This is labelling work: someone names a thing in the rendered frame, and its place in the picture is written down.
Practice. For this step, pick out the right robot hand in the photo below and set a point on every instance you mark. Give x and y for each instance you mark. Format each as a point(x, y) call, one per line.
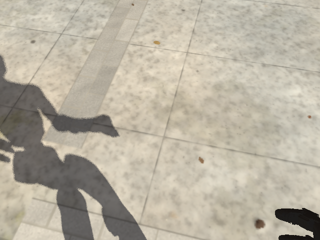
point(302, 217)

